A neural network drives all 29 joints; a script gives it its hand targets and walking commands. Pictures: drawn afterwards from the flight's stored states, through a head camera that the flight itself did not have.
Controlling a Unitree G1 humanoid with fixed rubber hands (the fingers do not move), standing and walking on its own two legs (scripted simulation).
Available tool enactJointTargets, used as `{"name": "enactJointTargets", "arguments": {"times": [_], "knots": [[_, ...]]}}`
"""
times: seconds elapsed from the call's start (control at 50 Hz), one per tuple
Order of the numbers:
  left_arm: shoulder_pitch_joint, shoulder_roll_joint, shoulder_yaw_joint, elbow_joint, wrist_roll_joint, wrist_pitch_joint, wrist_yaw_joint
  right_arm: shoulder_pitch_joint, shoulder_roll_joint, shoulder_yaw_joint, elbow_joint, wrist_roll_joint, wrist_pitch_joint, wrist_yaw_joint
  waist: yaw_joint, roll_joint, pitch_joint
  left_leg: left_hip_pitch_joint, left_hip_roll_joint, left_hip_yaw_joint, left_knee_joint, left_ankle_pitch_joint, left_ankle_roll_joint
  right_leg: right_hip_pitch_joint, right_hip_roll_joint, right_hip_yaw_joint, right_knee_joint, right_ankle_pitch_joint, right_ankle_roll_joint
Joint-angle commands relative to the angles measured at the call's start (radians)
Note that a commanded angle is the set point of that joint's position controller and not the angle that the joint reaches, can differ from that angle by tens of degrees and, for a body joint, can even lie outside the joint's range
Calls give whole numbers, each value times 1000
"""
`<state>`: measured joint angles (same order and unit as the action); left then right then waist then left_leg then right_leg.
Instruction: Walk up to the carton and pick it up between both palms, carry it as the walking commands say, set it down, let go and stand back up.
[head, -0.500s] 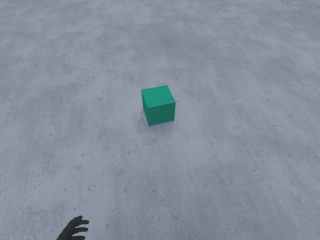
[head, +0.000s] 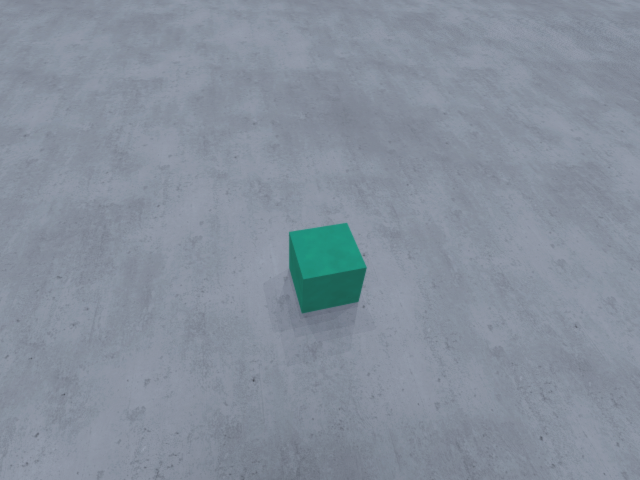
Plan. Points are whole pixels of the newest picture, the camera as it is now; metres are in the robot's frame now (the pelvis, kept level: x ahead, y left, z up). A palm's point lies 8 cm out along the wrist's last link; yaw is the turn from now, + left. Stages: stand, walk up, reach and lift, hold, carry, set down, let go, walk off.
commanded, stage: walk up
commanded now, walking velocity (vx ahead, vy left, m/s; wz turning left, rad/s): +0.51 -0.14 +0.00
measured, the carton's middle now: (324, 267) +0.95 -0.02 -0.65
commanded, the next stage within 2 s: none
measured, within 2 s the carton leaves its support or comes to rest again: neither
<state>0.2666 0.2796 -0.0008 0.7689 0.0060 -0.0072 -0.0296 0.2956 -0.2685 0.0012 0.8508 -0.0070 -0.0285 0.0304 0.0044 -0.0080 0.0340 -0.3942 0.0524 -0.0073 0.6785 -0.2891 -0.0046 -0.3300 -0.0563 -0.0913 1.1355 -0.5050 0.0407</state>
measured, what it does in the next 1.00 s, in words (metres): walks ahead: right foot, then left foot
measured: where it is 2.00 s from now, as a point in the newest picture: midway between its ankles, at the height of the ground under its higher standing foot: (295, 426)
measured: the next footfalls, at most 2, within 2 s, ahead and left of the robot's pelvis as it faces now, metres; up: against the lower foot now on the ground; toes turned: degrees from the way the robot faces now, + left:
right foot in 0.22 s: +0.25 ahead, -0.16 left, +0.00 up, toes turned -6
left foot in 0.64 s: +0.45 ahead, +0.12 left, +0.00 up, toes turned +2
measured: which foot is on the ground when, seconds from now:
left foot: down 0.00-0.26, up 0.28-0.62, down 0.64-0.96, up 0.98-1.00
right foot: up 0.00-0.20, down 0.22-0.66, up 0.68-0.94, down 0.96-1.00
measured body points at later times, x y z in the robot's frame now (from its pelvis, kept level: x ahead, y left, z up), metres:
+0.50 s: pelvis +0.26 -0.04 +0.02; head +0.29 -0.07 +0.47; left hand +0.26 +0.23 -0.09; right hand +0.37 -0.29 -0.12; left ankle +0.27 +0.13 -0.66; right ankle +0.21 -0.15 -0.72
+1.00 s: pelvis +0.44 -0.04 +0.01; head +0.46 -0.05 +0.45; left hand +0.54 +0.23 -0.11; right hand +0.49 -0.30 -0.14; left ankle +0.41 +0.12 -0.71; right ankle +0.46 -0.14 -0.73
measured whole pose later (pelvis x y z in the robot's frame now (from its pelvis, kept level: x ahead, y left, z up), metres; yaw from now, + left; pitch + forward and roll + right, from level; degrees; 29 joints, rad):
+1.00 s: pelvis +0.44 -0.04 +0.01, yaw +1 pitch +0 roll +2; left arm 0.21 0.26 0.00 0.78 0.01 0.00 0.00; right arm 0.30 -0.26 0.00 0.89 -0.01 0.00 0.00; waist 0.01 -0.01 0.04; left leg -0.25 0.03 0.01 0.63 -0.39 -0.05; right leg -0.31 -0.07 -0.09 0.60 -0.25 0.01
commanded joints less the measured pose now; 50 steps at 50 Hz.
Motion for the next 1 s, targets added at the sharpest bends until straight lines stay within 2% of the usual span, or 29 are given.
{"name": "enactJointTargets", "arguments": {"times": [0.0,0.12,0.18,0.22,0.24,0.26,0.28,0.3,0.34,0.44,0.54,0.58,0.6,0.62,0.64,0.66,0.68,0.7,0.72,0.74,0.78,0.8,0.86,0.88,0.9,0.92,0.94,0.96,0.98], "knots": [[-11,46,43,-11,18,-14,-15,92,-177,-71,-20,-28,-47,-25,-49,175,0,144,237,-316,-431,28,133,-216,-57,72,-67,133,-23],[-148,29,22,-7,16,-1,-36,50,-202,-82,-24,-29,-12,-28,-77,195,23,220,192,-179,-485,-7,122,-93,-4,-35,-528,179,12],[-120,31,19,20,12,-27,-33,50,-199,-83,-24,-17,-20,-26,-34,167,-14,201,178,-139,-362,136,69,47,11,-49,-692,373,6],[75,117,52,84,14,-44,-15,5,-169,-77,-27,-17,-21,-18,55,48,-108,100,78,-46,-89,111,36,324,-25,-12,-704,307,-23],[195,200,81,76,38,-57,-6,-18,-88,-67,-69,-12,-25,-5,119,-223,-141,-185,-25,46,235,-42,3,529,-239,296,-846,50,-94],[357,282,104,107,31,-58,6,-25,-85,-69,-73,-19,-25,-14,151,-273,-196,-322,-66,32,485,-211,-8,622,-437,638,-882,213,-172],[291,275,108,88,31,-62,5,-38,-112,-73,-73,-26,-23,-9,111,-109,-139,-378,9,-33,553,-204,10,557,-430,613,-872,224,-200],[245,225,97,73,29,-61,4,-99,-100,-68,-82,-35,-19,-7,105,-72,-89,-362,34,-33,542,-154,-9,471,-398,516,-860,287,-190],[172,126,69,46,28,-72,9,-42,-72,-61,-57,-29,-9,6,33,-155,-47,-270,29,-5,469,-68,-33,340,-283,321,-857,559,-131],[194,127,77,37,24,-77,10,-122,-35,-46,-50,-28,1,22,43,-177,-80,-204,4,68,225,4,-37,375,-226,120,-806,839,-147],[203,186,83,49,10,-39,25,-200,-25,-26,-45,-14,-2,21,58,-201,-15,-86,-45,150,-69,90,-25,313,-199,25,-788,806,-120],[122,171,84,23,7,-35,25,-95,-31,-31,-16,-24,0,11,-10,-166,-48,53,-53,130,-203,177,-2,296,-208,21,-681,849,-104],[114,162,90,7,-1,-31,30,-14,-58,-37,22,-19,-11,0,-38,-123,-91,168,-55,138,-260,282,1,265,-146,-33,-573,731,-52],[116,142,85,8,-5,-31,28,90,-91,-52,38,-25,-21,-5,-68,-88,-141,321,-10,95,-253,270,16,188,-96,-46,-415,607,-37],[169,88,76,-5,3,-31,27,160,-221,-81,52,-29,-24,-19,-74,162,-188,504,171,-162,-184,408,97,-41,-22,-46,-198,321,-15],[163,71,78,-10,12,-12,29,224,-261,-89,45,-16,-18,-20,-118,272,-292,573,391,-512,-296,342,205,-201,39,41,17,-127,-12],[140,99,79,-22,20,7,30,236,-295,-97,20,-6,-7,-36,-95,218,-162,477,448,-667,-363,200,202,-259,11,119,67,-141,-11],[64,117,72,-22,21,23,27,170,-250,-87,29,-16,-1,-37,-77,111,-36,302,388,-583,-395,102,185,-242,-22,136,55,-43,-8],[56,98,61,-24,19,14,19,109,-218,-73,9,-19,-2,-47,-65,134,-31,288,336,-495,-399,131,170,-249,-23,130,36,30,-8],[20,55,54,-19,19,20,12,105,-189,-71,13,-25,-8,-40,-74,188,1,216,311,-346,-379,351,157,-227,-56,97,-30,56,-10],[28,58,43,11,12,31,5,22,-180,-60,-10,-36,-10,-33,-35,242,13,122,238,-203,-398,437,143,-80,-17,19,-189,33,4],[-3,50,35,3,13,36,0,-15,-193,-70,-36,-34,7,-32,-35,248,5,103,207,-212,-405,244,144,-74,5,14,-267,9,7],[4,58,39,23,9,40,-2,-31,-207,-66,-29,-35,11,-39,-27,328,49,21,191,-172,-436,122,117,28,11,-3,-400,114,8],[10,51,33,30,3,37,20,-54,-177,-59,-21,-31,8,-40,-8,270,62,68,158,-194,-394,349,102,60,39,6,-534,178,3],[52,18,27,32,-6,17,29,-42,-125,-43,12,-11,24,-45,14,246,55,139,82,-98,-274,650,82,82,53,-29,-686,316,12],[118,65,42,45,1,1,38,-28,-101,-49,6,-3,26,-45,28,158,-89,211,63,-44,-172,669,45,182,0,-19,-762,466,-6],[183,102,46,63,6,-12,47,15,-68,-48,-4,1,25,-40,37,37,-181,168,24,-35,-69,476,2,305,-113,57,-731,791,-27],[116,179,71,47,-1,-10,40,18,-53,-50,-33,8,38,-32,27,-228,-212,44,-32,34,20,-8,-39,358,-296,203,-710,1097,-92],[221,240,98,43,-14,-1,48,46,-96,-71,-26,18,67,-31,68,-268,-196,-76,-85,41,259,-347,-50,434,-443,374,-692,1383,-170]]}}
